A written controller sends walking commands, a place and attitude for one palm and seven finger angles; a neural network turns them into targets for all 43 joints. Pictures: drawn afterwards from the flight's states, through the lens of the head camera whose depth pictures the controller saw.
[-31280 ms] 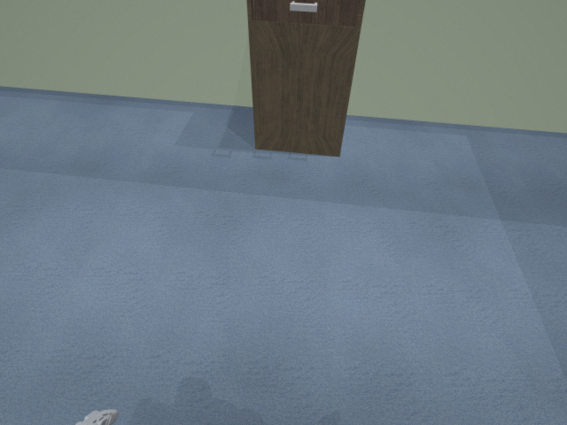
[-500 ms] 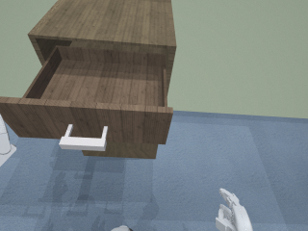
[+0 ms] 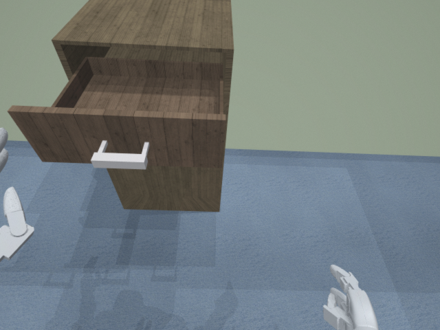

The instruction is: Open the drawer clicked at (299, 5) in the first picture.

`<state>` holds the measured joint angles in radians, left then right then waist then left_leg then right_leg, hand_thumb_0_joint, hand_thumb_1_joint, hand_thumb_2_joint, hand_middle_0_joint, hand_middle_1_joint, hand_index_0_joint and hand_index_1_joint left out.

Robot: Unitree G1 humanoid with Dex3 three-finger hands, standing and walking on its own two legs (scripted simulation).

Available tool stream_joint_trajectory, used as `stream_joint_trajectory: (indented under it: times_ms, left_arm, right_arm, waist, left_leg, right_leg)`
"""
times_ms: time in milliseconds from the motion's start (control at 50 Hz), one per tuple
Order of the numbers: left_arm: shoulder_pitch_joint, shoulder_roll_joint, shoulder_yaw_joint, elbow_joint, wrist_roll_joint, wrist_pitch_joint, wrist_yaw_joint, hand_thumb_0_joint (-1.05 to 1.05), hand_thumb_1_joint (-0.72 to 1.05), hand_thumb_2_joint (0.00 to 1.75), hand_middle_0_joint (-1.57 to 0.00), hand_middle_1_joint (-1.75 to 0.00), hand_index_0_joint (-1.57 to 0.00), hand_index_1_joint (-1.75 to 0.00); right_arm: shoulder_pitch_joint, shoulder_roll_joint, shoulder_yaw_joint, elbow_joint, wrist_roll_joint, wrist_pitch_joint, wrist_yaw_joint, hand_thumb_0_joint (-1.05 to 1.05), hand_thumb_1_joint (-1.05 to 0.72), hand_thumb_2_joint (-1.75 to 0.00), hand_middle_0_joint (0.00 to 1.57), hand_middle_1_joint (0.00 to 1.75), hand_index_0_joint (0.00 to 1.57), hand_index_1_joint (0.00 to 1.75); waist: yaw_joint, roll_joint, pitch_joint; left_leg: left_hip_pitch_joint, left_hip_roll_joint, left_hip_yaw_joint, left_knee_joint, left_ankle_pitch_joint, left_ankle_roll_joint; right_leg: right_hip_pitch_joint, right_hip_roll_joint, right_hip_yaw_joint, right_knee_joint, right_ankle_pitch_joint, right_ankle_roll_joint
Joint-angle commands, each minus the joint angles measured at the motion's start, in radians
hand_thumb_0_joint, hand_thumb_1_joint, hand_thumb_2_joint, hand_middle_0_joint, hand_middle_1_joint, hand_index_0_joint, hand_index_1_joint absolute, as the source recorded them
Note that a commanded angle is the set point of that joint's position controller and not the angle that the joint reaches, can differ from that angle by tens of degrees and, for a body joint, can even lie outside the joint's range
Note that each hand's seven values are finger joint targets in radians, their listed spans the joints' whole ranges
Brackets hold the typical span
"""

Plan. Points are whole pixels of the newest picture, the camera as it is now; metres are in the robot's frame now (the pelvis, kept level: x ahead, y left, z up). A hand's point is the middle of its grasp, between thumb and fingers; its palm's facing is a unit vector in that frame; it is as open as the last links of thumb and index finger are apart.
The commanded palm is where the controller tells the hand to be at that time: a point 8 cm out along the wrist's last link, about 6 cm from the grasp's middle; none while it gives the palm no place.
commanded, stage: stop stepping back and stand still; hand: left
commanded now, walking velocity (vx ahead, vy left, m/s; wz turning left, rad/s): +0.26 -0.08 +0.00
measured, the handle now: (122, 153) +0.47 +0.24 +0.03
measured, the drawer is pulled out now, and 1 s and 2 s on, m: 0.29 0.29 0.29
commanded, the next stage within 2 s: let the arm hang, fingers relaxed in 0.72 s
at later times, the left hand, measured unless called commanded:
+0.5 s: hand (29, 284) +0.14 +0.20 +0.19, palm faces +0.41 -0.79 -0.46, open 7.4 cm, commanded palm +0.08 +0.25 +0.22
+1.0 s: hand out of the picture +0.13 +0.20 -0.07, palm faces +0.08 -0.93 -0.36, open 7.4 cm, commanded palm none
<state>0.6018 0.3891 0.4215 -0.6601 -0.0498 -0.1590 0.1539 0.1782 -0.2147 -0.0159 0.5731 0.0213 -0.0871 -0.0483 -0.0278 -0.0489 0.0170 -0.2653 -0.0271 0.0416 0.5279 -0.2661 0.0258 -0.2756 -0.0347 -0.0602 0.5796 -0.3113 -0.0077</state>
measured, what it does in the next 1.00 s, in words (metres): stands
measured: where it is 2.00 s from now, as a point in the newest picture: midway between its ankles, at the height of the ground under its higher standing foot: outside the picture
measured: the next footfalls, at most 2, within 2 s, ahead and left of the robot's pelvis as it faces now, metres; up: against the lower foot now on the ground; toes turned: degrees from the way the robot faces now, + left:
none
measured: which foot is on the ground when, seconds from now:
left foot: down 0.00-1.00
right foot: down 0.00-1.00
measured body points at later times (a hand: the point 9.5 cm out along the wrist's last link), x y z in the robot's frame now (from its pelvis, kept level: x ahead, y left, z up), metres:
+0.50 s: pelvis -0.05 -0.03 -0.01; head -0.07 -0.03 +0.44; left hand +0.11 +0.24 +0.22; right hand +0.09 -0.26 -0.10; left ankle -0.01 +0.10 -0.73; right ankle -0.04 -0.10 -0.74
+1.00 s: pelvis -0.04 -0.02 -0.01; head -0.03 -0.05 +0.44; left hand +0.12 +0.24 -0.05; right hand +0.13 -0.26 -0.13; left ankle -0.02 +0.10 -0.73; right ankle -0.04 -0.11 -0.73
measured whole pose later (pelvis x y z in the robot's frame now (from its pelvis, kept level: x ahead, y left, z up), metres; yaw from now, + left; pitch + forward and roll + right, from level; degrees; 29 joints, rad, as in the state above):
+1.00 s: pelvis -0.04 -0.02 -0.01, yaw +2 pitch +1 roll +1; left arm 0.28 0.23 0.07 0.41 0.04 0.04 0.01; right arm 0.11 -0.25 -0.01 0.78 -0.01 -0.03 0.00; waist -0.02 0.06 -0.01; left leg -0.33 -0.01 0.03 0.59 -0.28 0.01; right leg -0.30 0.00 -0.08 0.63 -0.35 -0.05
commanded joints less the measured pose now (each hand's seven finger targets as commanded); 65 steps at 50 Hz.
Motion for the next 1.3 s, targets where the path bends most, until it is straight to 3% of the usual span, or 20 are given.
stream_joint_trajectory:
  times_ms: [0,60,140,220,300,320,360,420,440,480,500,620,720,780,800,840,880,980,1120,1280]
  left_arm:
    - [0.018,0.215,0.129,-0.355,0.005,-0.092,0.024,0.0,0.9,0.9,-0.2,-0.3,-0.2,-0.3]
    - [0.003,0.209,0.146,-0.248,0.005,-0.091,0.032,0.0,0.9,0.9,-0.2,-0.3,-0.2,-0.3]
    - [-0.101,0.19,0.121,-0.13,-0.002,-0.085,0.023,0.0,0.9,0.9,-0.2,-0.3,-0.2,-0.3]
    - [-0.143,0.156,0.076,-0.039,-0.002,-0.074,0.018,0.0,0.9,0.9,-0.2,-0.3,-0.2,-0.3]
    - [-0.195,0.187,0.079,-0.154,0.028,-0.077,0.018,0.0,0.9,0.9,-0.2,-0.3,-0.2,-0.3]
    - [-0.205,0.187,0.078,-0.166,0.041,-0.076,0.018,0.0,0.9,0.9,-0.2,-0.3,-0.2,-0.3]
    - [-0.145,0.179,0.076,-0.17,0.039,-0.077,0.013,0.0,0.9,0.9,-0.2,-0.3,-0.2,-0.3]
    - [-0.059,0.18,0.088,-0.208,0.026,-0.077,0.021,0.0,0.9,0.9,-0.2,-0.3,-0.2,-0.3]
    - [-0.05,0.189,0.095,-0.213,0.028,-0.085,0.017,0.0,0.9,0.9,-0.2,-0.3,-0.2,-0.3]
    - [-0.082,0.225,0.124,-0.217,0.017,-0.094,0.012,0.0,0.9,0.9,-0.2,-0.3,-0.2,-0.3]
    - [-0.127,0.242,0.143,-0.238,0.012,-0.101,0.02,0.0,0.9,0.9,-0.2,-0.3,-0.2,-0.3]
    - [-0.007,0.171,0.122,-0.108,0.003,-0.105,0.021,0.0,0.9,0.9,-0.2,-0.3,-0.2,-0.3]
    - [-0.034,0.163,0.085,-0.148,-0.001,-0.102,0.02,0.0,0.9,0.9,-0.2,-0.3,-0.2,-0.3]
    - [-0.015,0.187,0.104,-0.185,0.008,-0.098,0.015,0.0,0.9,0.9,-0.2,-0.3,-0.2,-0.3]
    - [-0.108,-0.029,-0.357,0.692,0.094,0.033,-0.11,0.0,0.9,0.9,-0.2,-0.3,-0.2,-0.3]
    - [-0.103,-0.097,-0.315,0.741,0.094,0.158,-0.139,0.0,0.9,0.9,-0.2,-0.3,-0.2,-0.3]
    - [-0.17,-0.092,-0.328,0.837,0.088,0.162,-0.144,0.0,0.9,0.9,-0.2,-0.3,-0.2,-0.3]
    - [-0.25,0.002,-0.333,1.147,0.087,0.155,-0.144,0.0,0.9,0.9,-0.2,-0.3,-0.2,-0.3]
    - [-0.283,-0.083,-0.358,1.45,0.066,0.171,-0.128,0.0,0.9,0.9,-0.2,-0.3,-0.2,-0.3]
    - [-0.265,-0.095,-0.383,1.65,0.06,0.167,-0.134,0.0,0.9,0.9,-0.2,-0.3,-0.2,-0.3]
  right_arm:
    - [-0.084,-0.125,-0.021,-0.155,0.001,-0.065,0.008,0.0,-0.9,-0.9,0.2,0.3,0.2,0.3]
    - [-0.091,-0.116,-0.019,-0.151,-0.002,-0.051,-0.001,0.0,-0.9,-0.9,0.2,0.3,0.2,0.3]
    - [-0.066,-0.11,-0.019,-0.121,-0.003,-0.024,-0.016,0.0,-0.9,-0.9,0.2,0.3,0.2,0.3]
    - [-0.049,-0.109,-0.01,-0.101,-0.003,-0.022,-0.021,0.0,-0.9,-0.9,0.2,0.3,0.2,0.3]
    - [-0.087,-0.124,-0.003,-0.133,0.002,-0.031,-0.025,0.0,-0.9,-0.9,0.2,0.3,0.2,0.3]
    - [-0.075,-0.1,-0.005,-0.137,-0.007,-0.045,-0.021,0.0,-0.9,-0.9,0.2,0.3,0.2,0.3]
    - [-0.065,-0.101,-0.013,-0.124,-0.012,-0.066,-0.007,0.0,-0.9,-0.9,0.2,0.3,0.2,0.3]
    - [-0.075,-0.11,-0.003,-0.122,-0.008,-0.071,-0.008,0.0,-0.9,-0.9,0.2,0.3,0.2,0.3]
    - [-0.072,-0.106,-0.001,-0.119,-0.013,-0.064,-0.006,0.0,-0.9,-0.9,0.2,0.3,0.2,0.3]
    - [-0.063,-0.103,-0.012,-0.111,-0.016,-0.05,-0.001,0.0,-0.9,-0.9,0.2,0.3,0.2,0.3]
    - [-0.069,-0.1,-0.017,-0.104,-0.01,-0.053,0.004,0.0,-0.9,-0.9,0.2,0.3,0.2,0.3]
    - [-0.054,-0.079,-0.006,-0.098,-0.01,-0.037,-0.01,0.0,-0.9,-0.9,0.2,0.3,0.2,0.3]
    - [-0.075,-0.135,-0.032,-0.12,0.001,-0.048,-0.016,0.0,-0.9,-0.9,0.2,0.3,0.2,0.3]
    - [-0.058,-0.113,-0.021,-0.124,-0.002,-0.046,-0.009,0.0,-0.9,-0.9,0.2,0.3,0.2,0.3]
    - [-0.082,-0.202,-0.066,0.124,0.004,-0.111,0.064,0.0,-0.9,-0.9,0.2,0.3,0.2,0.3]
    - [0.034,-0.166,-0.054,0.131,-0.02,-0.019,0.059,0.0,-0.9,-0.9,0.2,0.3,0.2,0.3]
    - [-0.004,-0.149,-0.027,0.12,-0.031,0.012,0.054,0.0,-0.9,-0.9,0.2,0.3,0.2,0.3]
    - [-0.026,-0.124,-0.02,0.136,-0.037,0.063,0.037,0.0,-0.9,-0.9,0.2,0.3,0.2,0.3]
    - [0.026,-0.08,-0.003,0.275,-0.043,0.091,0.021,0.0,-0.9,-0.9,0.2,0.3,0.2,0.3]
    - [0.119,-0.073,-0.005,0.386,-0.035,0.094,0.011,0.0,-0.9,-0.9,0.2,0.3,0.2,0.3]
  waist:
    - [0.023,0.191,-0.108]
    - [0.01,0.11,-0.051]
    - [-0.017,-0.046,-0.004]
    - [-0.017,-0.037,-0.037]
    - [-0.006,0.333,0.031]
    - [-0.004,0.289,0.038]
    - [0.015,0.176,0.006]
    - [0.03,0.202,-0.028]
    - [0.024,0.139,-0.021]
    - [0.007,-0.085,-0.043]
    - [0.013,-0.096,-0.064]
    - [0.004,-0.033,-0.074]
    - [0.029,0.09,-0.084]
    - [0.015,0.12,-0.126]
    - [-0.047,0.129,-0.072]
    - [-0.005,0.129,-0.095]
    - [0.023,0.062,-0.096]
    - [0.039,-0.257,-0.116]
    - [0.032,0.267,0.01]
    - [0.027,0.113,-0.006]
  left_leg:
    - [-0.114,0.182,-0.178,-0.182,0.081,0.039]
    - [-0.208,0.111,-0.134,-0.154,-0.347,0.031]
    - [-0.08,0.028,-0.032,0.191,-0.185,0.006]
    - [0.031,0.05,-0.034,0.068,-0.164,0.02]
    - [-0.191,0.302,-0.461,-0.383,-0.649,0.133]
    - [-0.255,0.314,-0.477,-0.401,-0.605,0.158]
    - [-0.231,0.272,-0.34,-0.319,-0.395,0.15]
    - [-0.26,0.174,-0.179,-0.203,-0.337,0.075]
    - [-0.272,0.121,-0.134,-0.1,-0.267,0.047]
    - [-0.28,0.025,-0.03,0.255,-0.115,-0.001]
    - [-0.274,0.031,-0.045,0.366,-0.145,-0.016]
    - [-0.067,0.053,-0.007,0.024,-0.002,-0.009]
    - [0.082,0.172,-0.13,-0.124,0.271,0.038]
    - [0.08,0.132,-0.087,-0.092,0.386,0.014]
    - [0.087,0.147,-0.101,0.013,0.553,0.009]
    - [0.024,0.193,-0.134,-0.037,0.507,0.047]
    - [-0.088,0.218,-0.201,-0.065,0.369,0.084]
    - [-0.093,0.029,-0.073,0.116,-0.023,-0.011]
    - [0.021,0.127,-0.16,-0.107,0.209,0.024]
    - [0.038,0.128,-0.171,-0.193,0.035,0.021]
  right_leg:
    - [0.178,-0.001,0.014,-0.102,0.056,0.011]
    - [0.118,-0.025,0.095,-0.197,-0.184,-0.021]
    - [-0.159,-0.171,0.297,-0.334,-0.39,-0.123]
    - [-0.195,-0.161,0.214,-0.279,-0.396,-0.093]
    - [-0.146,0.065,-0.005,0.274,-0.18,0.008]
    - [-0.122,0.059,0.015,0.403,-0.155,0.008]
    - [-0.057,0.038,0.018,0.303,-0.155,0.005]
    - [0.142,0.037,-0.018,-0.072,-0.095,0.001]
    - [0.163,0.002,0.055,-0.187,-0.075,-0.023]
    - [0.119,-0.254,0.427,-0.368,-0.064,-0.138]
    - [0.102,-0.316,0.472,-0.402,-0.047,-0.165]
    - [0.088,-0.178,0.176,-0.258,0.244,-0.111]
    - [0.074,-0.038,0.1,-0.181,0.227,0.022]
    - [0.139,-0.031,0.082,-0.156,0.388,0.005]
    - [-0.04,-0.06,0.02,0.025,0.44,-0.013]
    - [-0.024,-0.022,0.032,0.052,0.156,0.004]
    - [0.008,-0.011,0.051,0.063,0.018,0.003]
    - [0.18,-0.187,0.203,-0.122,0.7,-0.109]
    - [0.073,-0.046,0.102,-0.198,0.127,-0.041]
    - [0.121,-0.045,0.094,-0.261,0.06,-0.052]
